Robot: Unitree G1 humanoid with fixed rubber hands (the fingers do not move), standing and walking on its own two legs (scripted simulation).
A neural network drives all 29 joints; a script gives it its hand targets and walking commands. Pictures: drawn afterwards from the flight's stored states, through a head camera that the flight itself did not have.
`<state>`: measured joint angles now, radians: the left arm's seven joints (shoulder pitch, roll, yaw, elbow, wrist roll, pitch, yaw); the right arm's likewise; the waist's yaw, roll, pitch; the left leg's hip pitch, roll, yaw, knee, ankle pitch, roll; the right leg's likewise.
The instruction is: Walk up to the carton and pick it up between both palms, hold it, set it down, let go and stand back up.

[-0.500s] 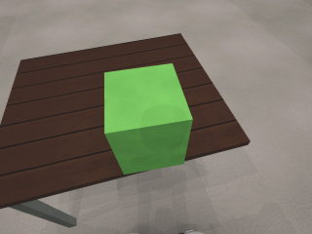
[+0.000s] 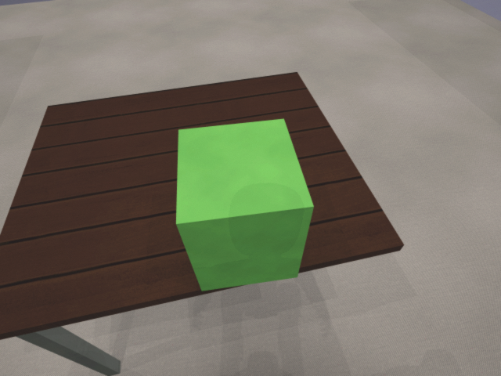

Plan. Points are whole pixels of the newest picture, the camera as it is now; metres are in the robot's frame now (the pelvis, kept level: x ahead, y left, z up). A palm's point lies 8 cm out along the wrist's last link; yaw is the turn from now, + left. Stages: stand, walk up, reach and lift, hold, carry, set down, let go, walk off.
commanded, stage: walk up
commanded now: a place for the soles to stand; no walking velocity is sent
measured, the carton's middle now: (241, 207) +0.42 +0.05 -0.01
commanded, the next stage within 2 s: none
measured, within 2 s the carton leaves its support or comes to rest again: neither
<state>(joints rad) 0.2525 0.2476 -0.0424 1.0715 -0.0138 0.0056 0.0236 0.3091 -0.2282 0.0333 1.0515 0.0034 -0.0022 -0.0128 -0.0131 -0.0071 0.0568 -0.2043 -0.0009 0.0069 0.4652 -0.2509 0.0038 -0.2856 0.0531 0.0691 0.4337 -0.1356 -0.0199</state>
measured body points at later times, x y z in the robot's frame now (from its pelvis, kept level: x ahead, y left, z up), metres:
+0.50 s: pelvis +0.02 +0.00 +0.00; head +0.03 +0.00 +0.45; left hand +0.06 +0.25 -0.15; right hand +0.06 -0.24 -0.15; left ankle +0.00 +0.12 -0.74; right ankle +0.06 -0.10 -0.74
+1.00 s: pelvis +0.01 -0.04 -0.01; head +0.04 -0.04 +0.44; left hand +0.06 +0.24 -0.15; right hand +0.08 -0.31 -0.15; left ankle -0.01 +0.10 -0.72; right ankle +0.06 -0.10 -0.74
